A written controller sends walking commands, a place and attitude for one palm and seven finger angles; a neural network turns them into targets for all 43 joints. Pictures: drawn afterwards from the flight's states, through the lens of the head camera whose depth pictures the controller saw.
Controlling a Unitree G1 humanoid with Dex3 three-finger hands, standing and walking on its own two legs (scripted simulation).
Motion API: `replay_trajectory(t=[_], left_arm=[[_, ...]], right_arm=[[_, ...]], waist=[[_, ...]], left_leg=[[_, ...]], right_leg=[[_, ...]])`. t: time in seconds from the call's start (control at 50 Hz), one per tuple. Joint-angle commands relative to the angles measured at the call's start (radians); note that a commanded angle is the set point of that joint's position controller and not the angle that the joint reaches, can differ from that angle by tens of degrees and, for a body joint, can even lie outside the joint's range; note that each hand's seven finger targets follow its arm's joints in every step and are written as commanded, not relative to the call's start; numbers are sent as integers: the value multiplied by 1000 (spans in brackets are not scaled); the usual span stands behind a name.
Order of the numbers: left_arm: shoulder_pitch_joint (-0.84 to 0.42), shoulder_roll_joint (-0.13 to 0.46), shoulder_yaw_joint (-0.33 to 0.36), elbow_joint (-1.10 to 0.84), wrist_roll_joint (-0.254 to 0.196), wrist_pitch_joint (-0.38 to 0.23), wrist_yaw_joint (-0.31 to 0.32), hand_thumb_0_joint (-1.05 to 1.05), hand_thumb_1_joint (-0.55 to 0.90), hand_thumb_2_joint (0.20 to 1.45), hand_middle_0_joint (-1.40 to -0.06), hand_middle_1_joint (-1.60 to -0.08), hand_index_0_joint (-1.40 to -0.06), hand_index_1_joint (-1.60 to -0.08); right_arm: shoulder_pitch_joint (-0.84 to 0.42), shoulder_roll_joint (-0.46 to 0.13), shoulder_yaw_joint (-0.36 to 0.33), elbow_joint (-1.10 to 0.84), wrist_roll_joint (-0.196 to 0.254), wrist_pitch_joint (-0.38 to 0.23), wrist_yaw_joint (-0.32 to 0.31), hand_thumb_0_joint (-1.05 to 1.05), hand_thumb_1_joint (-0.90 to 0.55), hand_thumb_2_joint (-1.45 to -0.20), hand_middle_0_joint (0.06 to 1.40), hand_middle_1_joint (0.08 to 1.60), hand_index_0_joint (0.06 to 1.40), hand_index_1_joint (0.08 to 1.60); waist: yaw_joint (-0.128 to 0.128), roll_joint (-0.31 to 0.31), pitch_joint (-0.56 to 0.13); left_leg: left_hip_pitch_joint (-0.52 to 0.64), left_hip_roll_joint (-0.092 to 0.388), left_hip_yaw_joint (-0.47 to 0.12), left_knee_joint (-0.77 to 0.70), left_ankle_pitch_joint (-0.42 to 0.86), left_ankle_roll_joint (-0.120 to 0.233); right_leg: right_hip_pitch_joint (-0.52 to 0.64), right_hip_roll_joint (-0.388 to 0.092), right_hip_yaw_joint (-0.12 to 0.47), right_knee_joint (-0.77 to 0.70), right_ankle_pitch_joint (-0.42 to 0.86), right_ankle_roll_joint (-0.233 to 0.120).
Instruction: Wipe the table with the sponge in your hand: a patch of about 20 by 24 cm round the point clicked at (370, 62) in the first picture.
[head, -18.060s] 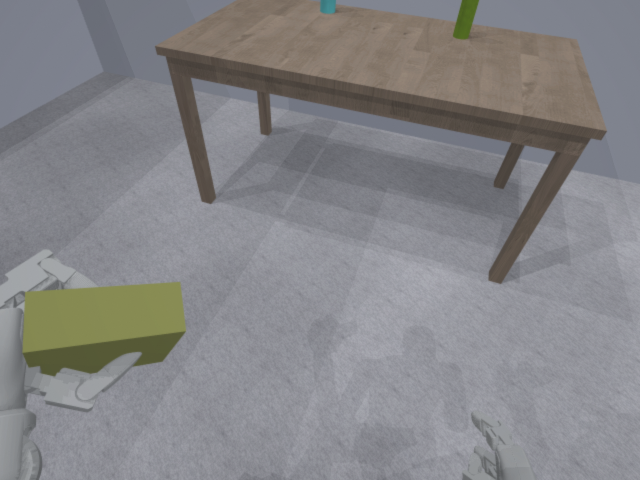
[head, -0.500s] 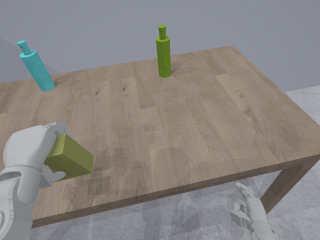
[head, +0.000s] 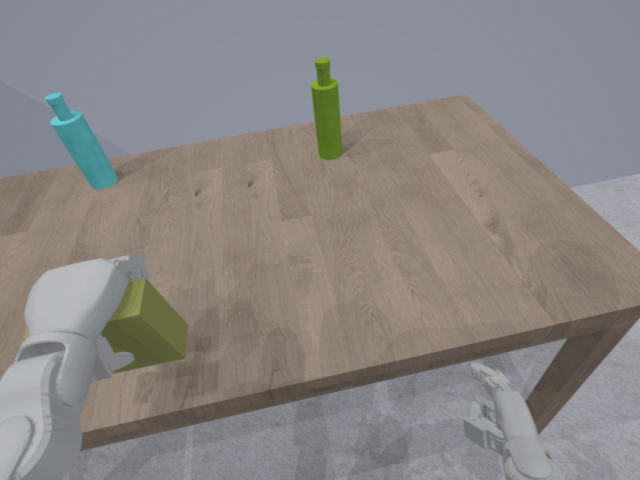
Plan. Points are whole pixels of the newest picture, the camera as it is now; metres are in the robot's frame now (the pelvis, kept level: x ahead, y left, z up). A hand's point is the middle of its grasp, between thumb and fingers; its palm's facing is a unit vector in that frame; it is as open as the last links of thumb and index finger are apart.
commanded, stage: turn the palm down, sponge in hand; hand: left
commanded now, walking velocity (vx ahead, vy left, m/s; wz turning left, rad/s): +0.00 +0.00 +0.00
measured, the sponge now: (124, 338) +0.22 +0.29 +0.09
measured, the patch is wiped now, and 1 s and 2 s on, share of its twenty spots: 0.00 0.00 0.00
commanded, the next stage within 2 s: move the sponge above the wiping area in 0.14 s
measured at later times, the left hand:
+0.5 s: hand (124, 314) +0.24 +0.29 +0.12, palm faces +0.05 -0.08 -1.00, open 9.0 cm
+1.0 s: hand (136, 299) +0.27 +0.29 +0.10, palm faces +0.03 -0.06 -1.00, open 9.0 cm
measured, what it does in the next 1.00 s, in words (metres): stands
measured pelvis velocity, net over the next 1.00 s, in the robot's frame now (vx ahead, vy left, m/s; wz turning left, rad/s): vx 0.01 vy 0.01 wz -0.01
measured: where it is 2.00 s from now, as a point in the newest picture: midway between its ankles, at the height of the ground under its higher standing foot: outside the picture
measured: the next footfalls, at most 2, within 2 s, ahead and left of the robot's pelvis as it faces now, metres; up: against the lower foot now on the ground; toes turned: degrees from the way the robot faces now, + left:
none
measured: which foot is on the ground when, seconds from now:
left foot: down 0.00-1.00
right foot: down 0.00-1.00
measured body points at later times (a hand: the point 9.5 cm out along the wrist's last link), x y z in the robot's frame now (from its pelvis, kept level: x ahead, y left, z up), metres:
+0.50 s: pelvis +0.00 +0.01 +0.00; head +0.00 -0.03 +0.45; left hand +0.23 +0.29 +0.17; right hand +0.26 -0.19 -0.08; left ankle +0.05 +0.15 -0.74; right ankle -0.01 -0.12 -0.74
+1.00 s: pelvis +0.01 +0.01 +0.00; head +0.01 -0.03 +0.45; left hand +0.26 +0.29 +0.16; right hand +0.26 -0.19 -0.08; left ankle +0.05 +0.15 -0.74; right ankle -0.01 -0.12 -0.74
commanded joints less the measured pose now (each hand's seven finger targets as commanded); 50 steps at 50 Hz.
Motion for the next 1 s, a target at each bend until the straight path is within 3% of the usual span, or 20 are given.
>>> replay_trajectory(t=[0.0,0.06,0.12,0.14,0.18,0.22,0.24,0.28,0.36,0.46,0.52,0.54,0.62,0.64,0.76,0.82,0.84,0.92,0.94,0.98], left_arm=[[-211,244,171,-159,27,-5,42,0,100,1300,-1200,-1600,-1200,-1600],[-226,234,166,-174,26,-10,44,0,100,1300,-1200,-1600,-1200,-1600],[-237,273,204,-208,42,-9,50,0,100,1300,-1200,-1600,-1200,-1600],[-221,223,159,-203,35,-12,50,0,100,1300,-1200,-1600,-1200,-1600],[-191,227,166,-174,33,-8,50,0,100,1300,-1200,-1600,-1200,-1600],[-217,273,211,-191,43,6,53,0,100,1300,-1200,-1600,-1200,-1600],[-216,186,130,-187,35,5,49,0,100,1300,-1200,-1600,-1200,-1600],[-215,218,149,-147,44,10,49,0,100,1300,-1200,-1600,-1200,-1600],[-248,181,103,-161,52,9,51,0,100,1300,-1200,-1600,-1200,-1600],[-275,229,149,-140,78,7,65,0,100,1300,-1200,-1600,-1200,-1600],[-271,263,192,-124,79,21,73,0,100,1300,-1200,-1600,-1200,-1600],[-262,179,119,-145,62,18,70,0,100,1300,-1200,-1600,-1200,-1600],[-273,204,133,-93,68,31,64,0,100,1300,-1200,-1600,-1200,-1600],[-320,166,83,-84,68,28,56,0,100,1300,-1200,-1600,-1200,-1600],[-402,178,67,-56,94,-11,53,0,100,1300,-1200,-1600,-1200,-1600],[-393,243,145,-27,99,-14,69,0,100,1300,-1200,-1600,-1200,-1600],[-426,195,99,-24,102,-13,69,0,100,1300,-1200,-1600,-1200,-1600],[-357,232,158,-17,100,0,86,0,100,1300,-1200,-1600,-1200,-1600],[-351,167,100,-28,90,4,81,0,100,1300,-1200,-1600,-1200,-1600],[-321,181,110,-2,93,13,77,0,100,1300,-1200,-1600,-1200,-1600]], right_arm=[[-221,-88,-34,-187,3,-62,-13,0,-900,-900,200,300,200,300],[-225,-82,-32,-188,6,-73,-12,0,-900,-900,200,300,200,300],[-266,-82,-28,-190,2,-75,-8,0,-900,-900,200,300,200,300],[-232,-80,-31,-194,1,-75,-8,0,-900,-900,200,300,200,300],[-218,-88,-39,-185,2,-69,-8,0,-900,-900,200,300,200,300],[-265,-88,-28,-187,3,-68,-4,0,-900,-900,200,300,200,300],[-233,-81,-32,-195,5,-68,-3,0,-900,-900,200,300,200,300],[-222,-94,-37,-182,3,-63,-5,0,-900,-900,200,300,200,300],[-222,-83,-36,-188,9,-71,-9,0,-900,-900,200,300,200,300],[-219,-87,-34,-181,3,-69,-7,0,-900,-900,200,300,200,300],[-257,-91,-32,-176,3,-60,-4,0,-900,-900,200,300,200,300],[-230,-81,-34,-189,6,-62,-3,0,-900,-900,200,300,200,300],[-255,-89,-32,-177,9,-57,-4,0,-900,-900,200,300,200,300],[-232,-87,-27,-180,10,-58,-5,0,-900,-900,200,300,200,300],[-210,-86,-35,-169,9,-71,-20,0,-900,-900,200,300,200,300],[-224,-94,-39,-160,6,-67,-21,0,-900,-900,200,300,200,300],[-214,-88,-32,-166,5,-66,-21,0,-900,-900,200,300,200,300],[-232,-97,-43,-160,5,-59,-10,0,-900,-900,200,300,200,300],[-217,-88,-37,-173,6,-60,-6,0,-900,-900,200,300,200,300],[-204,-100,-44,-165,6,-53,-1,0,-900,-900,200,300,200,300]], waist=[[-6,-82,-153],[-10,-82,-166],[8,-20,-175],[2,-30,-190],[-2,-52,-181],[13,-31,-171],[-6,-46,-172],[-2,-60,-165],[-13,-57,-175],[1,-64,-217],[13,-31,-183],[-1,-29,-203],[-6,-42,-155],[-18,-40,-174],[-30,-44,-209],[-12,-41,-202],[-17,-50,-224],[0,-32,-229],[-6,-33,-248],[-10,-55,-229]], left_leg=[[130,-63,-11,-34,119,64],[138,-61,-7,-34,119,63],[145,-70,-19,-38,136,59],[143,-63,-4,-33,147,64],[143,-61,-11,-36,158,62],[138,-67,-24,-45,149,57],[134,-55,-3,-42,140,62],[132,-58,-16,-51,137,58],[140,-57,-15,-58,116,60],[150,-62,-20,-52,160,59],[145,-64,-25,-59,145,55],[146,-57,-4,-52,154,61],[136,-62,-20,-62,119,56],[131,-61,-9,-64,108,59],[164,-62,-13,-58,108,64],[165,-67,-20,-60,118,61],[164,-68,-7,-56,133,63],[170,-65,-12,-49,181,58],[165,-65,0,-42,203,62],[156,-59,-6,-44,212,59]], right_leg=[[-59,10,71,-114,106,-38],[-53,15,67,-113,99,-40],[-41,28,92,-109,116,-57],[-34,18,46,-98,130,-48],[-37,15,56,-102,147,-44],[-37,30,86,-102,131,-59],[-42,19,38,-96,127,-46],[-48,18,50,-103,123,-46],[-48,21,46,-103,95,-45],[-26,24,47,-94,135,-52],[-32,37,79,-104,124,-65],[-22,24,31,-94,136,-53],[-50,36,67,-110,109,-59],[-51,26,28,-105,101,-50],[-56,26,34,-112,95,-50],[-44,39,66,-118,105,-63],[-40,29,29,-109,119,-56],[-20,34,65,-103,174,-65],[-13,24,26,-90,200,-55],[-20,22,29,-89,217,-51]])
